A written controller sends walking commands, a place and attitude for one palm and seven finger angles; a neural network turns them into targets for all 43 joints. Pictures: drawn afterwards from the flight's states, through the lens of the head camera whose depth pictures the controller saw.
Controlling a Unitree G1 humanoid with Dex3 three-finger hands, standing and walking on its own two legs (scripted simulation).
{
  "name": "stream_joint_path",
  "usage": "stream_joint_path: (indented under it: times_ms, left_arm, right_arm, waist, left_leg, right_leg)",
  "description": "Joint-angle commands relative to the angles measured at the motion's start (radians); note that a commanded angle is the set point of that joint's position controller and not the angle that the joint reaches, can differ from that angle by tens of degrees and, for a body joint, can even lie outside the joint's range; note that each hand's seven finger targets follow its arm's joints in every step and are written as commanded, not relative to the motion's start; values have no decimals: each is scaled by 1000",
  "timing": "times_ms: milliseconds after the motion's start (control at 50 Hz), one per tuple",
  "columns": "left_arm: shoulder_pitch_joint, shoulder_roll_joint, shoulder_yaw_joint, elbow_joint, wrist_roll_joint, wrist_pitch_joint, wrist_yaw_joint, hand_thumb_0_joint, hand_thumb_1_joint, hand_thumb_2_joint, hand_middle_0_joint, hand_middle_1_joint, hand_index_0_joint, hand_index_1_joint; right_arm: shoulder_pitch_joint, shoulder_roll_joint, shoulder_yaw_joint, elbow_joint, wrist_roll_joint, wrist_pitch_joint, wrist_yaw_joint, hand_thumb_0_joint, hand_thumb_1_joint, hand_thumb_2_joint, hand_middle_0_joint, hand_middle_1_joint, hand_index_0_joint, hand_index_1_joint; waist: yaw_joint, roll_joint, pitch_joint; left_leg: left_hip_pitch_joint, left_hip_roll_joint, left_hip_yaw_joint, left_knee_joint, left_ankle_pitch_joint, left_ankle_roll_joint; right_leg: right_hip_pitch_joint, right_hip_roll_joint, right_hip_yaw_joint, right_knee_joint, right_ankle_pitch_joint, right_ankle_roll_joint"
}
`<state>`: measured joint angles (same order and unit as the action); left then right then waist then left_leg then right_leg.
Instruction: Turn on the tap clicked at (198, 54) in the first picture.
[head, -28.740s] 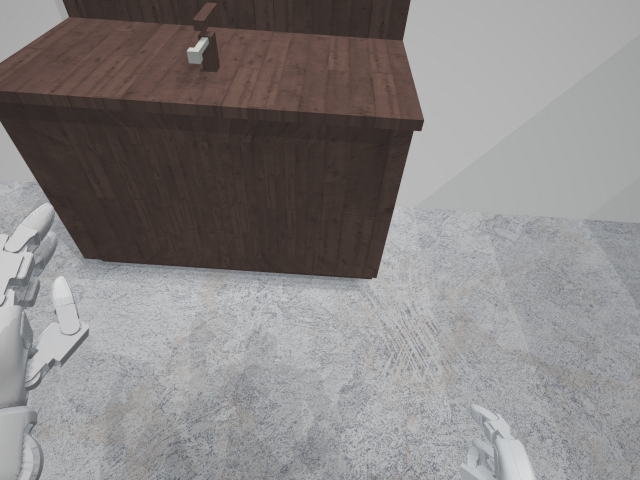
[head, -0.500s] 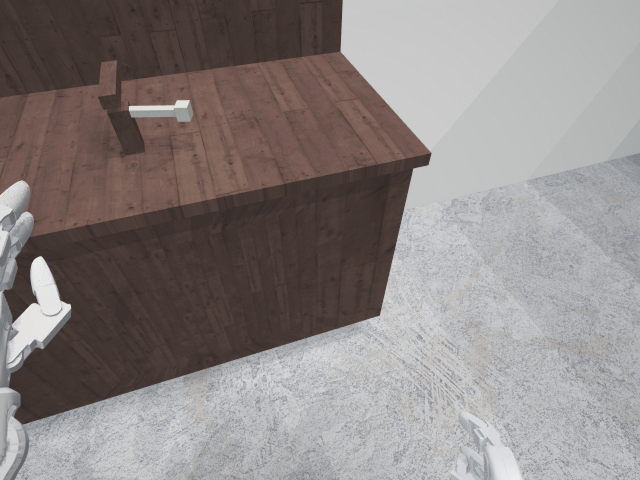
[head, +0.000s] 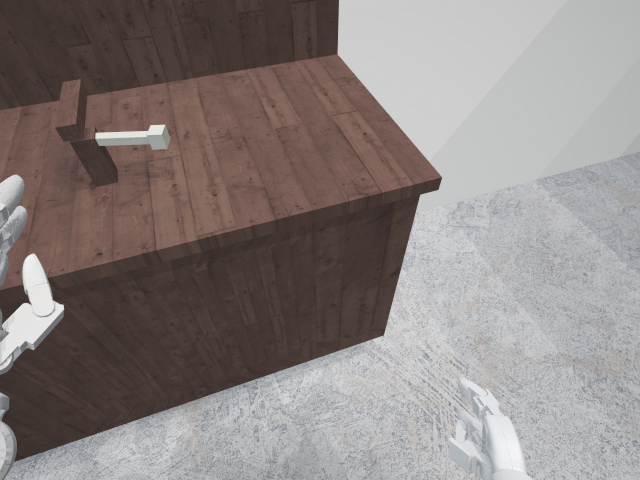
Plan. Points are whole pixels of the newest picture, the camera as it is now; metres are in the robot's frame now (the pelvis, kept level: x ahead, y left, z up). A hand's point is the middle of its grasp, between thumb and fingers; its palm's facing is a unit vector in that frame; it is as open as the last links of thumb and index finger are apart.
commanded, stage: take the last steps up to it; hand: left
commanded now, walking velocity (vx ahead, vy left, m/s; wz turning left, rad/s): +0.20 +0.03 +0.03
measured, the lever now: (158, 137) +0.59 +0.29 +0.10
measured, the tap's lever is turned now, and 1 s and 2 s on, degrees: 74 74 74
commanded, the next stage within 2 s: come to a stop and stand still in 0.22 s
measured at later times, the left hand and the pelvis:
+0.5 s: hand (117, 219) +0.32 +0.22 +0.19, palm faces +0.38 -0.81 -0.45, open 7.4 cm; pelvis +0.10 -0.01 +0.01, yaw +0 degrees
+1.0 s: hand (36, 214) +0.30 +0.27 +0.22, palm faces +0.49 -0.74 -0.46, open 7.4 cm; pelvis +0.07 -0.01 +0.01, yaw +0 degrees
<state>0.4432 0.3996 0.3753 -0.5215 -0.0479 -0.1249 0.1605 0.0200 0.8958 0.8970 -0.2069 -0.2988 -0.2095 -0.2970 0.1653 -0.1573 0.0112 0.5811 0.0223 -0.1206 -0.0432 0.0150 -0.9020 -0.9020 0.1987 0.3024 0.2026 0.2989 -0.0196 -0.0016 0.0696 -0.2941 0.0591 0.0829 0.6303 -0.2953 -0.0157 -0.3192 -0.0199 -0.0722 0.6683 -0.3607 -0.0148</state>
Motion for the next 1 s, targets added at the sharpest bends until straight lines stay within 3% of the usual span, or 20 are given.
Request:
stream_joint_path:
  times_ms: [0,60,140,180,220,260,280,300,320,360,440,540,640,780,860,880,900,920,940,980]
  left_arm:
    - [-2,162,112,-220,-5,-47,10,0,900,900,-200,-300,-200,-300]
    - [-45,166,135,-192,-9,-62,5,0,900,900,-200,-300,-200,-300]
    - [-74,123,99,-135,2,-87,14,0,900,900,-200,-300,-200,-300]
    - [-91,109,72,-139,-2,-79,12,0,900,900,-200,-300,-200,-300]
    - [-91,102,57,-177,-9,-76,12,0,900,900,-200,-300,-200,-300]
    - [-55,98,45,-227,-13,-70,15,0,900,900,-200,-300,-200,-300]
    - [-73,121,57,-234,-3,-70,17,0,900,900,-200,-300,-200,-300]
    - [-67,118,68,-196,4,-62,16,0,900,900,-200,-300,-200,-300]
    - [-106,159,79,-266,7,-57,15,0,900,900,-200,-300,-200,-300]
    - [-94,191,110,-313,11,-56,21,0,900,900,-200,-300,-200,-300]
    - [72,163,132,-258,-7,-39,21,0,900,900,-200,-300,-200,-300]
    - [89,106,85,-126,-24,-13,4,0,900,900,-200,-300,-200,-300]
    - [-50,142,94,-79,-2,-26,4,0,900,900,-200,-300,-200,-300]
    - [21,159,90,-261,-5,-25,27,0,900,900,-200,-300,-200,-300]
    - [126,158,108,-315,-18,-28,39,0,900,900,-200,-300,-200,-300]
    - [-910,878,669,-433,107,-151,30,0,900,900,-200,-300,-200,-300]
    - [-350,344,325,161,24,-130,-26,0,900,900,-200,-300,-200,-300]
    - [-135,263,254,117,-3,-145,-21,0,900,900,-200,-300,-200,-300]
    - [-65,136,177,244,-22,-138,-20,0,900,900,-200,-300,-200,-300]
    - [-144,148,114,60,-28,-163,-34,0,900,900,-200,-300,-200,-300]
  right_arm:
    - [-81,-124,-51,-154,-1,-32,-7,0,-900,-900,200,300,200,300]
    - [-42,-132,-51,-108,0,-38,-2,0,-900,-900,200,300,200,300]
    - [-87,-110,-36,-107,-18,-13,-21,0,-900,-900,200,300,200,300]
    - [-79,-119,-39,-111,-23,-14,-22,0,-900,-900,200,300,200,300]
    - [-67,-145,-63,-125,-16,-12,-25,0,-900,-900,200,300,200,300]
    - [-66,-175,-72,-146,1,-2,-24,0,-900,-900,200,300,200,300]
    - [-71,-168,-69,-157,6,-8,-18,0,-900,-900,200,300,200,300]
    - [-58,-164,-70,-147,8,-17,-14,0,-900,-900,200,300,200,300]
    - [-72,-144,-51,-131,-8,-23,-16,0,-900,-900,200,300,200,300]
    - [-75,-134,-46,-110,-10,-36,-10,0,-900,-900,200,300,200,300]
    - [-71,-151,-47,-141,-7,-49,-9,0,-900,-900,200,300,200,300]
    - [-53,-137,-58,-145,-2,-30,-14,0,-900,-900,200,300,200,300]
    - [-99,-134,-37,-130,-11,-14,-32,0,-900,-900,200,300,200,300]
    - [-93,-155,-52,-182,-13,27,-37,0,-900,-900,200,300,200,300]
    - [-82,-177,-72,-191,-4,29,-39,0,-900,-900,200,300,200,300]
    - [101,-163,-87,-181,-29,-43,-46,0,-900,-900,200,300,200,300]
    - [45,-115,-71,-144,-14,-56,-22,0,-900,-900,200,300,200,300]
    - [12,-127,-70,-169,0,-55,-9,0,-900,-900,200,300,200,300]
    - [10,-138,-61,-135,16,-51,3,0,-900,-900,200,300,200,300]
    - [11,-176,-66,-144,7,-56,15,0,-900,-900,200,300,200,300]
  waist:
    - [36,-338,-111]
    - [6,-118,-124]
    - [19,-99,-183]
    - [21,-104,-193]
    - [15,-28,-214]
    - [12,236,-232]
    - [22,222,-187]
    - [22,164,-108]
    - [13,237,-123]
    - [27,258,-148]
    - [29,205,-170]
    - [7,-184,-172]
    - [27,-112,-222]
    - [38,-92,-256]
    - [37,52,-268]
    - [68,-170,-106]
    - [67,-195,-265]
    - [79,-132,-169]
    - [53,27,-224]
    - [54,104,-257]
  left_leg:
    - [-392,-52,-5,434,-239,28]
    - [-400,21,-102,487,-159,4]
    - [-125,-17,43,70,-33,19]
    - [32,-61,101,-85,109,28]
    - [221,-27,30,-167,203,61]
    - [415,250,-364,-249,349,209]
    - [331,304,-474,-320,250,258]
    - [301,291,-444,-326,321,257]
    - [280,284,-443,-328,377,242]
    - [241,236,-301,-283,508,185]
    - [92,151,-113,-224,366,80]
    - [-20,-31,-34,51,6,-19]
    - [-107,-37,-84,97,-134,-1]
    - [-36,-54,-57,-64,6,9]
    - [128,51,-126,-185,416,32]
    - [-96,0,-7,-64,273,29]
    - [-4,-107,-67,-13,176,27]
    - [-39,-41,-94,-22,84,4]
    - [11,-22,-71,-114,114,10]
    - [99,-30,-69,-191,177,15]
  right_leg:
    - [300,-356,633,-452,14,-179]
    - [336,-335,467,-344,492,-211]
    - [320,-224,166,-235,741,-133]
    - [271,-184,113,-211,594,-98]
    - [165,-146,91,-82,469,-50]
    - [-148,-2,11,198,-131,28]
    - [-187,18,58,321,-241,21]
    - [-244,5,68,301,-197,21]
    - [-222,-26,70,283,-184,24]
    - [-113,-36,66,141,-102,29]
    - [159,18,3,-187,112,34]
    - [214,-201,314,-320,793,-52]
    - [360,-258,257,-247,1027,-43]
    - [385,-244,213,-226,903,-37]
    - [237,-138,152,-211,539,0]
    - [107,-128,233,-320,562,61]
    - [128,-209,321,-305,552,-34]
    - [189,-248,408,-344,710,-34]
    - [279,-249,348,-277,746,-61]
    - [231,-158,212,-254,483,-10]
